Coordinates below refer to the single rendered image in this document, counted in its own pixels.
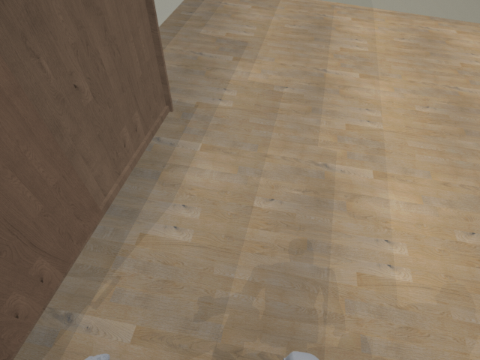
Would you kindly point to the wardrobe door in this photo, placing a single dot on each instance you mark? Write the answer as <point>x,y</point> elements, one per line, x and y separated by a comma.
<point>90,70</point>
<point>46,213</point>

